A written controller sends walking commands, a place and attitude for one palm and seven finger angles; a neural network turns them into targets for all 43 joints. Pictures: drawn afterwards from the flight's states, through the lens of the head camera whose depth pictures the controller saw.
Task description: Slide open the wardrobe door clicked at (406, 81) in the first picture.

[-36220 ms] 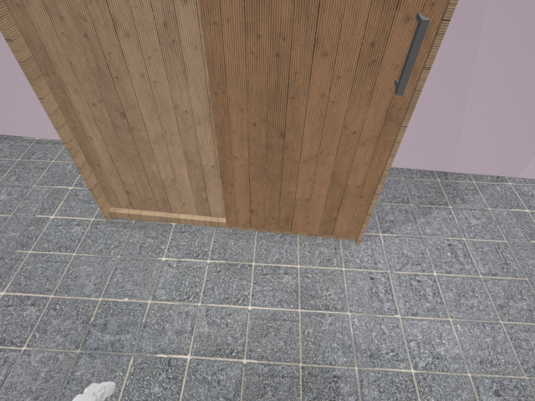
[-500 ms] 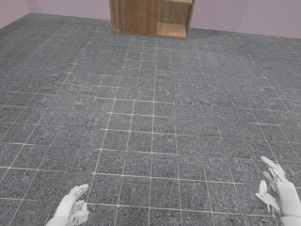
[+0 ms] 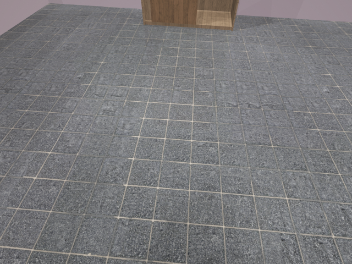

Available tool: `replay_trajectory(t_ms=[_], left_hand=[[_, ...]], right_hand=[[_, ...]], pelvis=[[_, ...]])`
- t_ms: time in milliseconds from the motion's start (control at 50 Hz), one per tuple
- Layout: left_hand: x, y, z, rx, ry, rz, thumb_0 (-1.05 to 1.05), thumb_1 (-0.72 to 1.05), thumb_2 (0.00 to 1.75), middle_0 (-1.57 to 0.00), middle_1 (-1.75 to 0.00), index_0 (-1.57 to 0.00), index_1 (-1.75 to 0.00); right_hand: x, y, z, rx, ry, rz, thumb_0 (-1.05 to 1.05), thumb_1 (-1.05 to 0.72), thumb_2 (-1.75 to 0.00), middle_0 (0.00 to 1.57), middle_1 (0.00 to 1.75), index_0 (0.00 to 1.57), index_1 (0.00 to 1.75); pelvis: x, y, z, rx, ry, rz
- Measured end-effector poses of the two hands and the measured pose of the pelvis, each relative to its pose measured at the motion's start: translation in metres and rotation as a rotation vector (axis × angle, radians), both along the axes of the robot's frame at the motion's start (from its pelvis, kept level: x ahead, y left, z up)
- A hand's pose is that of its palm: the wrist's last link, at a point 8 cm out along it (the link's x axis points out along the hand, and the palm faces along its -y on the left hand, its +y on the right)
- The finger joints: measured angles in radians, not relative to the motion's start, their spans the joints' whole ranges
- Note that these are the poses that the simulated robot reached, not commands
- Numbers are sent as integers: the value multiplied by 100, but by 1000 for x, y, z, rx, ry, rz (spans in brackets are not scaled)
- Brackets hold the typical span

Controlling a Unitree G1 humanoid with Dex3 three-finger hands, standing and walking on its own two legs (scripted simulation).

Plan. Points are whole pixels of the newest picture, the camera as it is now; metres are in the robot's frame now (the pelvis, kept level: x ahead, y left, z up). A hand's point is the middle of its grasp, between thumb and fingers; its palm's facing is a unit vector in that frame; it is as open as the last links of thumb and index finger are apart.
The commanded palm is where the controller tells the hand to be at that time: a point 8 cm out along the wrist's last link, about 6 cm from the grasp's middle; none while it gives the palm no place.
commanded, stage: let the arm hang, fingers relaxed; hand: right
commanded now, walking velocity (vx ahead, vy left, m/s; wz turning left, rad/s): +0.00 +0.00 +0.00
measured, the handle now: out of the picture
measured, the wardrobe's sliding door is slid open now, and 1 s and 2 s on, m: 0.48 0.48 0.48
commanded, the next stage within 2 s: look to check the result in 0.48 s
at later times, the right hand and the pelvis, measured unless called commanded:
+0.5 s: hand out of the picture -0.04 -0.17 -0.18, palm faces +0.05 +0.99 -0.14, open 7.3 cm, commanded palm none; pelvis -0.02 -0.01 +0.00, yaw +0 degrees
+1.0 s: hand out of the picture -0.13 -0.18 -0.17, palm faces +0.11 +0.98 -0.18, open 7.3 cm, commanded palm none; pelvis -0.07 -0.02 +0.00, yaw -1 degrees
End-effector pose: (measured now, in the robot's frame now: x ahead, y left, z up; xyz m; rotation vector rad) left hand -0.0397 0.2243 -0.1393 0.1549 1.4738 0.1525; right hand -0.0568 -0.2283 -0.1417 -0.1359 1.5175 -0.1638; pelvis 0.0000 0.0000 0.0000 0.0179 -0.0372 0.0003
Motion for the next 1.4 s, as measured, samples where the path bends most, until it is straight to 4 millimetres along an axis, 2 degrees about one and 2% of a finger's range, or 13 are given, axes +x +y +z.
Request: replay_trajectory(t_ms=[60,180,240,320,600,820,920,1000,1060,1140,1260,1400], left_hand=[[1,-13,-4,-31,-20,11,0,91,90,-20,-30,-20,-29],[9,-32,-8,-62,-76,18,0,91,90,-20,-30,-20,-29],[12,-35,-7,-57,-90,15,1,91,90,-20,-30,-20,-29],[12,-30,-5,-39,-99,19,1,92,90,-20,-30,-20,-29],[15,-12,1,19,-125,-7,0,91,90,-20,-30,-20,-29],[10,-14,-2,32,-136,-40,0,91,90,-20,-30,-20,-29],[29,-11,-10,11,-190,-73,0,90,90,-20,-30,-20,-29],[35,-14,1,-3,-237,-50,0,91,90,-20,-30,-20,-29],[24,-16,10,4,-239,-26,0,91,90,-20,-30,-20,-29],[-5,-22,8,45,-168,-22,0,91,90,-20,-30,-20,-29],[-52,-50,15,62,-47,-25,0,91,90,-20,-30,-20,-29],[-80,-80,8,9,-23,17,0,91,90,-20,-30,-20,-29]], right_hand=[[7,0,0,-4,-27,3,1,-92,-90,20,30,20,30],[35,8,-5,21,-127,17,1,-91,-90,20,30,20,30],[47,13,-7,40,-171,21,1,-91,-90,20,30,20,30],[46,11,-9,38,-180,21,2,-94,-90,20,30,20,30],[-7,9,-11,56,-80,-14,1,-91,-90,20,30,20,30],[-18,-6,-15,37,-120,-41,1,-91,-90,20,30,20,30],[-50,-5,-13,-5,-109,-83,0,-91,-90,20,30,20,30],[-82,3,-3,8,-24,-80,1,-91,-90,20,30,20,30],[-87,3,-3,35,12,-62,1,-91,-90,20,30,20,30],[-70,-5,-12,68,-32,-55,1,-91,-90,20,30,20,30],[-42,-28,-17,72,-103,-34,2,-93,-90,20,30,20,30],[-23,-59,-11,21,-139,15,2,-92,-90,20,30,20,30]], pelvis=[[-2,-2,0,0,-1,4],[-8,-5,0,-1,-5,9],[-10,-8,0,-1,-7,7],[-13,-9,0,-4,-7,5],[-30,-13,0,3,-9,-9],[-49,-20,-4,3,-36,-24],[-59,-17,-9,-15,-25,-25],[-69,-18,1,-9,-10,-26],[-72,-20,4,-8,18,-15],[-76,-32,0,32,55,-28],[-86,-47,5,-4,37,-19],[-91,-59,5,-15,5,-7]])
